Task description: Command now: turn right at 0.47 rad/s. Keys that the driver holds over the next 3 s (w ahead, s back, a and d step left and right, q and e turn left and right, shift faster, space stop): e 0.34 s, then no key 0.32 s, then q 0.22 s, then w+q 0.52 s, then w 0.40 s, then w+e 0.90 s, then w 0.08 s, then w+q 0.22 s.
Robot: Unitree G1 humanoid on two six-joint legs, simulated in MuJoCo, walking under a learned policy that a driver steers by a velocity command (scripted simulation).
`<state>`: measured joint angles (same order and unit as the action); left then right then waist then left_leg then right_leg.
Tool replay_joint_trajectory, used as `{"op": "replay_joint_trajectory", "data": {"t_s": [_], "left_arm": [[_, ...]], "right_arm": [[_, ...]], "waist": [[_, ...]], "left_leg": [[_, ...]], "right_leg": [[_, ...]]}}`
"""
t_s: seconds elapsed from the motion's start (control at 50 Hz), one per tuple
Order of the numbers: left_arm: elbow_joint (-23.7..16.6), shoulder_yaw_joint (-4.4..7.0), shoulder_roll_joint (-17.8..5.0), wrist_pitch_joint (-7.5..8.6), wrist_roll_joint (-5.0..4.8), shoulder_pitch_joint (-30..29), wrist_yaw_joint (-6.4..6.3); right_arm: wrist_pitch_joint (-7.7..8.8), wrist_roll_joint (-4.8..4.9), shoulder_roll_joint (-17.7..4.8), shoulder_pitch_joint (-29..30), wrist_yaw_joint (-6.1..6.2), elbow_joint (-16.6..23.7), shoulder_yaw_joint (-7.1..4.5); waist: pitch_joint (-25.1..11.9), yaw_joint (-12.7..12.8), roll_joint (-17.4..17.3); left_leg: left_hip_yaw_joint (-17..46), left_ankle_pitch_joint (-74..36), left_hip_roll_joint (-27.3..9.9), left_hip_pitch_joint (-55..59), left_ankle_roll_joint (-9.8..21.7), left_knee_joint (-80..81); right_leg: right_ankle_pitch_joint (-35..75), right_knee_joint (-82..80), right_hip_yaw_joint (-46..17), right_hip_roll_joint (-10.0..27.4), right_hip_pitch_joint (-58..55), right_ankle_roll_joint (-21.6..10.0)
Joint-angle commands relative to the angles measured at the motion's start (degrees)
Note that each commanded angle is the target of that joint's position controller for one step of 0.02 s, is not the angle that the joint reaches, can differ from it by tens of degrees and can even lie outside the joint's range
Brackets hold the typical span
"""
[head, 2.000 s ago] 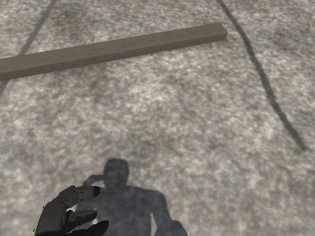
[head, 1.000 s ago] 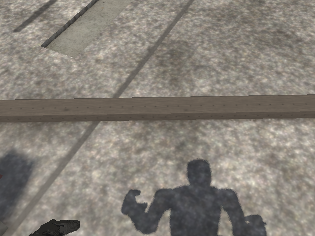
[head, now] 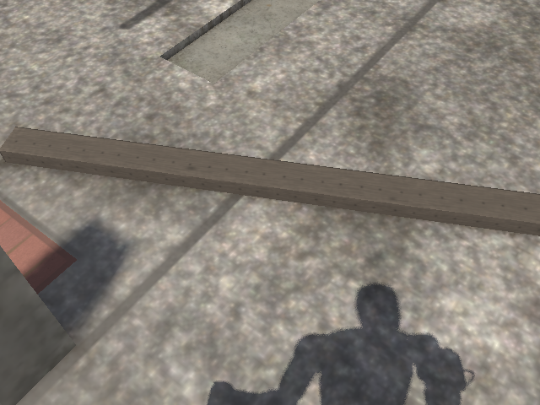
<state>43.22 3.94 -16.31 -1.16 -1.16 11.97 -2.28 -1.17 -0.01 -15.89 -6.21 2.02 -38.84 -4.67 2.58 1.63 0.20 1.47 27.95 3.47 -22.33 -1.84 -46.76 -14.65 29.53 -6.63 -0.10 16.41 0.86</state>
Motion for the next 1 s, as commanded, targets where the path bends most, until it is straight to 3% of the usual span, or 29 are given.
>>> {"op": "replay_joint_trajectory", "data": {"t_s": [0.02,0.06,0.08,0.1,0.12,0.14,0.16,0.18,0.2,0.26,0.32,0.36,0.42,0.48,0.52,0.54,0.56,0.58,0.6,0.62,0.64,0.68,0.72,0.74,0.82,0.88,0.92,0.96,1.0], "left_arm": [[-5.43,3.00,-10.01,-1.01,-0.58,-4.52,-0.81],[-6.69,2.86,-9.26,-1.70,-1.31,-6.38,-0.73],[-6.81,2.44,-7.57,-1.65,-1.09,-5.06,-0.71],[-6.77,1.40,-3.45,-1.53,0.36,-2.18,-0.33],[-7.24,2.50,-5.37,-0.59,0.41,0.83,-0.11],[-6.72,3.61,-8.99,-0.12,0.42,0.52,-0.19],[-5.70,4.50,-11.05,-0.39,-0.36,-1.46,-0.42],[-4.63,4.58,-10.15,-1.20,-0.45,-0.82,-0.74],[-4.28,4.31,-9.00,-1.95,-0.09,-0.18,-0.76],[-6.47,3.65,-7.14,-2.29,-0.37,-1.86,-0.29],[-9.25,2.63,-5.54,-2.14,0.03,-5.43,0.32],[-10.31,1.86,-4.37,-2.08,0.44,-6.04,1.00],[-11.10,0.88,-3.02,-2.21,0.82,-5.72,1.77],[-11.33,0.82,-3.69,-2.26,0.83,-4.67,2.08],[-10.07,0.79,-3.21,-2.14,0.80,-0.99,2.35],[-8.87,1.00,-3.86,-1.99,1.01,1.41,2.43],[-8.73,1.50,-6.31,-1.74,1.32,3.11,2.23],[-10.60,1.69,-10.31,-1.37,1.91,3.07,1.37],[-11.10,1.18,-8.84,0.01,3.35,1.05,1.75],[-11.28,0.63,-6.96,1.26,3.46,-1.83,2.12],[-10.65,0.14,-5.32,1.99,2.97,-4.17,2.13],[-9.86,-0.79,-2.79,2.45,2.18,-6.66,1.86],[-8.51,-1.49,-0.51,2.67,2.60,-6.41,1.53],[-8.22,-1.35,-0.77,2.60,2.75,-6.40,1.36],[-7.11,0.87,-6.74,0.99,2.23,-3.73,0.20],[-7.04,1.36,-7.11,0.12,1.85,-4.08,-0.39],[-6.71,1.90,-7.92,0.08,1.39,-2.92,-0.42],[-6.33,2.23,-8.79,0.73,0.41,-3.61,-0.03],[-6.19,2.18,-8.49,1.23,-0.71,-6.76,0.61]], "right_arm": [[1.76,0.87,-1.20,0.83,-0.98,4.74,-0.06],[2.02,0.97,-2.26,-4.36,-1.64,3.23,-0.77],[1.94,0.52,-4.08,-6.03,-1.46,2.77,-1.51],[1.56,-0.69,-8.81,-7.29,-0.75,3.70,-2.50],[1.38,-2.29,-11.28,-5.70,-1.10,4.61,-2.78],[1.90,-2.70,-9.54,-3.44,-1.16,5.94,-2.27],[2.35,-2.64,-6.72,-1.10,-1.00,6.49,-1.54],[2.60,-1.88,-5.35,1.64,-0.73,7.26,-0.93],[2.85,-1.08,-4.44,2.53,-0.43,7.41,-0.42],[2.44,-1.44,-3.84,0.33,0.91,6.83,0.16],[1.71,-1.41,-5.30,-3.07,1.66,5.84,-0.35],[1.37,-1.34,-6.69,-3.37,1.51,5.56,-0.90],[1.14,-0.81,-7.96,-1.62,0.55,5.40,-1.30],[1.11,0.10,-8.60,-1.53,-0.43,4.33,-1.47],[0.96,1.18,-8.14,-0.66,-0.48,3.34,-1.17],[0.90,1.54,-6.43,-2.92,-0.52,1.92,-0.61],[1.15,0.74,-3.96,-5.50,-0.84,0.81,0.22],[1.45,-2.65,0.10,-5.37,-1.65,2.62,1.89],[1.06,-1.14,-3.87,-1.54,-0.68,3.65,0.49],[0.48,0.24,-6.38,-0.16,-0.22,3.25,-0.20],[0.07,0.29,-6.16,-0.86,-0.16,2.54,-0.41],[-0.59,-0.41,-5.28,-3.78,0.05,0.20,-0.52],[-0.53,0.44,-3.29,-6.51,-0.46,-1.67,0.13],[-0.44,0.67,-2.81,-5.53,-0.58,-1.57,0.48],[-0.50,1.20,-5.22,-2.04,-0.53,0.87,0.19],[-0.75,1.32,-4.76,-2.15,-0.83,1.68,0.26],[-0.86,1.46,-4.17,-2.68,-1.45,1.92,0.47],[-0.62,1.64,-4.17,-3.53,-2.32,2.09,0.42],[-0.04,1.72,-3.94,-8.93,-3.02,-0.22,0.09]], "waist": [[-8.66,-0.67,9.85],[-9.26,-3.24,9.85],[-9.74,-3.17,7.06],[-10.19,-1.72,-6.88],[-8.23,0.06,-18.25],[-8.16,-0.32,-13.33],[-6.52,-0.24,-7.15],[-4.92,0.76,-4.10],[-3.87,0.60,-4.63],[-3.93,-0.88,-6.86],[-4.61,-3.33,-7.15],[-6.02,-3.92,-7.01],[-6.32,-3.53,-7.63],[-6.17,-3.15,-8.94],[-6.67,-0.75,-8.90],[-6.68,-0.27,-7.49],[-7.80,-0.89,-1.29],[-9.19,-2.93,14.89],[-8.90,0.11,13.31],[-6.56,-0.38,10.36],[-5.64,-1.50,9.77],[-5.79,-3.00,7.35],[-6.87,-3.68,7.03],[-6.60,-2.87,7.19],[-5.08,0.27,7.26],[-4.32,0.50,6.58],[-5.18,1.03,5.91],[-3.70,-0.08,6.29],[-2.90,-3.93,5.25]], "left_leg": [[0.18,-5.20,0.20,1.08,-1.39,9.57],[-1.41,-15.99,0.89,9.56,-0.58,23.18],[0.50,-19.66,-2.00,16.33,0.61,26.60],[13.97,-25.43,-15.69,22.99,5.48,28.78],[25.29,-40.36,-26.20,19.33,14.13,27.44],[26.05,-34.58,-27.33,17.71,16.84,29.14],[21.48,-25.87,-23.55,15.34,15.00,29.85],[15.81,-24.09,-19.97,14.03,12.73,29.60],[12.15,-27.41,-18.81,13.30,12.40,29.15],[5.85,-24.07,-16.36,13.70,13.26,30.57],[5.10,-25.39,-19.17,20.59,15.01,30.52],[4.06,-26.39,-20.51,21.52,15.81,30.21],[1.22,-25.37,-20.62,17.05,16.29,30.03],[0.37,-26.64,-20.96,14.75,16.24,28.26],[-0.80,-27.82,-20.32,11.82,14.24,24.98],[-2.67,-26.11,-18.31,9.40,11.59,22.35],[-6.59,-18.94,-14.66,4.17,6.73,15.32],[-10.07,7.49,-8.39,-8.15,0.36,0.36],[-2.66,10.41,-7.39,-8.40,-1.62,-6.60],[-0.85,7.08,-7.77,-8.07,-2.33,-10.89],[0.39,3.41,-7.94,-8.58,-2.49,-11.16],[1.72,-2.02,-8.17,-6.31,-3.38,-10.77],[1.54,-5.39,-7.93,-1.54,-3.75,-5.15],[0.93,-5.91,-7.78,-0.13,-3.72,-1.52],[-1.15,-1.10,-6.62,-2.84,-3.26,0.89],[-1.58,0.40,-7.06,-4.49,-2.34,0.10],[-2.99,0.18,-7.02,-3.52,-0.64,1.19],[-3.89,0.01,-6.85,-0.40,2.34,5.40],[-6.68,-7.00,-5.02,9.57,5.80,16.86]], "right_leg": [[24.03,-5.52,-14.24,10.22,-7.86,-11.26],[17.32,-3.55,-14.60,7.91,-4.32,-9.01],[8.51,-0.62,-13.34,5.50,0.76,-6.54],[-9.45,13.33,-6.52,-0.80,10.74,-2.59],[-24.19,24.52,-2.54,-5.90,18.89,0.76],[-22.25,35.29,-3.73,-2.16,20.75,1.82],[-17.49,39.89,-3.81,-1.13,21.40,1.87],[-13.79,42.07,-2.93,-0.98,21.59,2.27],[-10.68,44.46,-2.63,-0.78,21.78,3.19],[-4.94,44.34,0.95,-0.50,21.75,4.93],[-5.16,36.09,2.14,1.51,24.49,6.49],[-6.51,31.11,3.24,3.05,21.87,6.52],[-10.09,23.12,6.03,3.57,13.76,4.72],[-10.74,14.49,8.78,2.43,7.51,2.42],[-3.11,2.43,10.49,1.22,-0.54,-0.21],[1.90,-5.31,10.75,-0.31,-6.43,-1.89],[11.53,-8.60,3.65,3.74,-14.11,-3.68],[32.35,-7.34,-13.60,18.47,-20.34,-9.30],[27.78,-9.74,-16.28,22.68,-9.54,-18.99],[23.47,-11.03,-12.57,18.89,-7.36,-18.52],[20.17,-11.22,-9.29,15.76,-6.96,-16.01],[22.65,-10.87,-5.07,13.48,-6.39,-13.78],[23.82,-10.34,-0.16,11.37,-6.44,-12.64],[22.78,-10.04,1.06,10.90,-6.76,-12.35],[20.19,-9.13,-2.58,15.30,-9.93,-15.65],[21.21,-9.20,-3.91,18.02,-10.63,-16.68],[5.03,-12.39,-4.19,18.68,-10.20,-16.38],[-10.61,-15.09,-4.37,18.54,-6.92,-14.88],[-15.37,-13.34,0.24,16.03,-1.05,-11.84]]}}
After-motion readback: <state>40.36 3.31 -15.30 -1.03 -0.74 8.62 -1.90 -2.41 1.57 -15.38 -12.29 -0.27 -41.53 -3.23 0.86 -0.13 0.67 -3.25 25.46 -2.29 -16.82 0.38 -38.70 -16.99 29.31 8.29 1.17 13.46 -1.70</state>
